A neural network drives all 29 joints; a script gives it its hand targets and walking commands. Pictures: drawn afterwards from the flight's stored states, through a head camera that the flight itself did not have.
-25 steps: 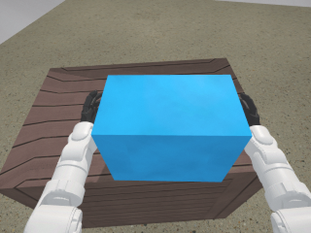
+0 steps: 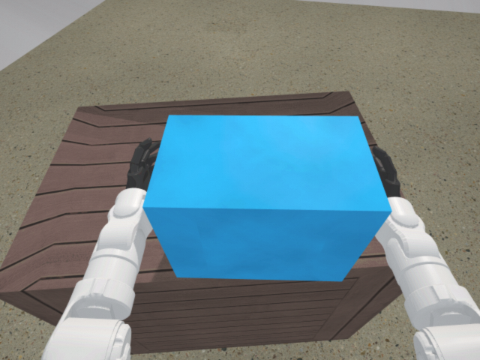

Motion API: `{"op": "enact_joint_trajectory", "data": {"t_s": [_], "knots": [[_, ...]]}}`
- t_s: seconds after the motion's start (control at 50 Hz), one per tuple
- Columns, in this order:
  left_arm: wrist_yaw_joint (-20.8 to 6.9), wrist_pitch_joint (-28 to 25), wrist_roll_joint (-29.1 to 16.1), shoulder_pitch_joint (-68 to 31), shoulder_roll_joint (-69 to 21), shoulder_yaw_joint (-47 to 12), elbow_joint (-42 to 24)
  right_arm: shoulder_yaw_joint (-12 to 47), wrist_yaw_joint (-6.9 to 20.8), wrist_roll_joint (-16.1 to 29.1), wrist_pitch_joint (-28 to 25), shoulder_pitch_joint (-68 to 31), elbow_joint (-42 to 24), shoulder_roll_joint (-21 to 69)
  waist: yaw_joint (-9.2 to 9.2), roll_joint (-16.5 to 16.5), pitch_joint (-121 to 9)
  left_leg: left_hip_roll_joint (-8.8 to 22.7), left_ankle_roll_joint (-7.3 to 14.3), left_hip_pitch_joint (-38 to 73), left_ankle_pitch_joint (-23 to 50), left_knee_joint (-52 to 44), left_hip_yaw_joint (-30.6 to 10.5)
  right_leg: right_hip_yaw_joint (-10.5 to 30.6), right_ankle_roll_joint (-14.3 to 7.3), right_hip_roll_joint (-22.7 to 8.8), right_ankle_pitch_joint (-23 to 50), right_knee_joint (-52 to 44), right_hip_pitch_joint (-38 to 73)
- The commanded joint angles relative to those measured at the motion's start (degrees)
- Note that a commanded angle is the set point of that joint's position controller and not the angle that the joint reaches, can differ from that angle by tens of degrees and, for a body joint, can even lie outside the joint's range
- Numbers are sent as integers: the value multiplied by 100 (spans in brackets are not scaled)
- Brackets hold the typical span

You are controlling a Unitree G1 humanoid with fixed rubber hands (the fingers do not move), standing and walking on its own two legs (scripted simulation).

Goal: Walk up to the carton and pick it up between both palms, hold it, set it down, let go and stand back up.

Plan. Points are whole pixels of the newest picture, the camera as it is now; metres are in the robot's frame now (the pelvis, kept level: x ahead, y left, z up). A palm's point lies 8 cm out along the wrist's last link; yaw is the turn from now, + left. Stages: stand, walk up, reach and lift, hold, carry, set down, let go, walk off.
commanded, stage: reach and lift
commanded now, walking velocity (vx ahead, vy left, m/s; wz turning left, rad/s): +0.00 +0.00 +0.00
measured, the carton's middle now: (260, 203) +0.38 -0.01 +0.04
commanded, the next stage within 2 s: none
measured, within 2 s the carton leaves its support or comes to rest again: leaves its support in 0.08 s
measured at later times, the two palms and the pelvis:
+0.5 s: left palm (123, 174) +0.36 +0.20 +0.15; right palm (394, 189) +0.35 -0.21 +0.11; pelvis -0.01 +0.00 +0.00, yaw +0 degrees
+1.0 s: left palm (99, 162) +0.35 +0.22 +0.18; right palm (389, 163) +0.37 -0.19 +0.16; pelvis +0.00 +0.01 +0.00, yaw +0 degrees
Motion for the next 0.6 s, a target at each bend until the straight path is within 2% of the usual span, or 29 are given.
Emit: {"op": "enact_joint_trajectory", "data": {"t_s": [0.0,0.02,0.04,0.06,0.08,0.1,0.14,0.16,0.18,0.2,0.22,0.24,0.26,0.28,0.3,0.32,0.34,0.36,0.38,0.4,0.42,0.46,0.48,0.5,0.52,0.54,0.56,0.58], "knots": [[-88,-503,508,-2590,-674,-301,-2104,190,128,-665,-552,-3008,-1853,384,122,237,-3875,-55,-279,1789,2230,347,-364,-192,13,277,1907,-299,729],[-25,-454,503,-2530,-858,-342,-2542,238,126,-654,-656,-3188,-2413,421,175,210,-4429,-41,-330,2031,2588,479,-340,-237,3,343,2166,-266,719],[-56,-392,482,-2435,-756,-386,-2495,247,99,-673,-593,-3007,-2279,420,118,178,-4235,-71,-299,2015,2642,488,-372,-156,39,314,2338,-310,805],[-78,-345,484,-2440,-812,-348,-2440,345,94,-655,-603,-3081,-2445,528,150,-12,-4293,-104,-267,1868,2622,516,-358,-138,65,306,2461,-258,1002],[-125,-365,501,-2578,-700,-362,-2427,340,48,-749,-615,-3124,-2464,571,83,-144,-4212,-152,-211,1778,2478,461,-311,-97,121,243,2631,-292,1164],[-159,-218,610,-2382,-764,-262,-2264,492,81,-637,-510,-3047,-2402,575,137,-149,-3936,-120,-166,1762,2323,360,-333,-120,137,221,2506,-282,1257],[-181,-86,649,-2508,-1217,-614,-2788,717,244,-663,-424,-3102,-2628,930,177,93,-4310,-52,-237,2059,2644,409,-330,-150,185,241,2411,-299,1071],[-188,-18,672,-2562,-1286,-716,-2909,751,298,-687,-460,-3278,-2899,913,205,92,-4341,-41,-264,2181,2749,453,-335,-183,157,261,2287,-335,1005],[-228,105,690,-2168,-1323,-702,-2987,843,283,-703,-406,-2986,-2972,1004,225,-36,-4316,-66,-222,2249,2801,472,-300,-137,177,254,2540,-348,1140],[-237,307,724,-2080,-1192,-601,-2886,840,264,-604,-290,-2946,-3097,854,219,-82,-4093,-116,-184,2158,2637,448,-359,-116,188,226,2525,-355,1295],[-289,368,685,-2234,-1451,-734,-3103,960,323,-601,-257,-3092,-3139,1050,182,-160,-4232,-84,-168,2289,2756,456,-378,-145,256,250,2479,-357,1274],[-334,503,670,-1995,-1547,-868,-3205,1191,339,-575,-261,-3148,-3541,1183,314,-244,-4270,-132,-160,2198,2773,478,-351,-95,265,252,2701,-329,1441],[-375,667,723,-1885,-1595,-879,-3228,1147,336,-542,-148,-2985,-3336,1143,226,-221,-3963,-113,-172,2382,2798,453,-370,-149,259,251,2558,-368,1404],[-446,806,740,-1778,-1730,-977,-3132,1291,409,-478,-36,-3099,-3263,1323,260,-213,-3681,-100,-127,2328,2591,403,-347,-155,298,236,2209,-434,1392],[-516,839,708,-2148,-1928,-1159,-3314,1292,427,-548,-87,-3566,-3605,1508,187,-336,-3818,-83,-125,2362,2665,384,-361,-194,299,248,2275,-461,1409],[-583,957,720,-2102,-2119,-1335,-3227,1341,472,-462,8,-3719,-3735,1610,96,-351,-3688,-126,-67,2435,2408,315,-413,-226,300,236,2098,-503,1383],[-631,1011,744,-2200,-2321,-1449,-3250,1421,545,-512,96,-3743,-3572,1844,159,-399,-3604,-113,-40,2415,2240,258,-410,-230,313,250,1779,-531,1287],[-684,1058,734,-2514,-2529,-1602,-3338,1406,622,-502,130,-4057,-3711,2045,122,-293,-3606,-120,-46,2340,2051,182,-412,-247,256,247,1459,-549,1255],[-757,1100,731,-2659,-2795,-1750,-3285,1480,693,-546,209,-4234,-3717,2299,64,-369,-3492,-120,-23,2320,1877,154,-395,-224,260,222,1333,-589,1242],[-847,1202,885,-2504,-3108,-1826,-2704,1664,817,-635,323,-4528,-3752,2584,163,-431,-3140,-159,76,2103,1349,-15,-357,-185,250,166,921,-685,1217],[-908,1189,843,-2922,-3282,-1954,-2921,1716,883,-592,362,-4820,-3942,2738,65,-307,-3236,-179,22,1971,1200,-83,-345,-141,230,150,885,-668,1300],[-938,1191,754,-3143,-3338,-2022,-3061,1812,909,-522,451,-5234,-4232,2997,88,-475,-3466,-252,122,1781,1017,-183,-353,-118,223,127,850,-709,1536],[-889,1068,583,-3538,-3457,-2205,-3451,1832,969,-486,436,-5424,-4334,3106,69,-410,-3886,-211,73,1838,1161,-137,-399,-122,180,187,919,-619,1611],[-936,1129,588,-3382,-3388,-2085,-3156,1769,940,-582,505,-5295,-4255,3060,5,-443,-3582,-244,102,1761,956,-227,-413,-98,131,174,850,-698,1572],[-928,1031,511,-3788,-3407,-2171,-3341,1730,965,-495,493,-5457,-4264,3145,-62,-410,-3794,-236,103,1807,875,-226,-444,-110,110,178,786,-709,1532],[-940,1162,638,-3615,-3300,-1944,-2995,1691,1010,-540,670,-5266,-3943,3077,23,-413,-3460,-265,133,1612,583,-342,-392,-104,114,172,488,-750,1555],[-953,1133,573,-3853,-3308,-1926,-3208,1662,1024,-587,686,-5282,-3954,3149,45,-377,-3394,-253,103,1564,588,-353,-422,-59,107,159,500,-740,1516],[-979,1197,647,-3997,-3275,-1889,-2984,1592,1016,-630,808,-5243,-3663,3195,-37,-351,-3302,-299,144,1452,354,-384,-436,-73,115,123,341,-734,1494]]}}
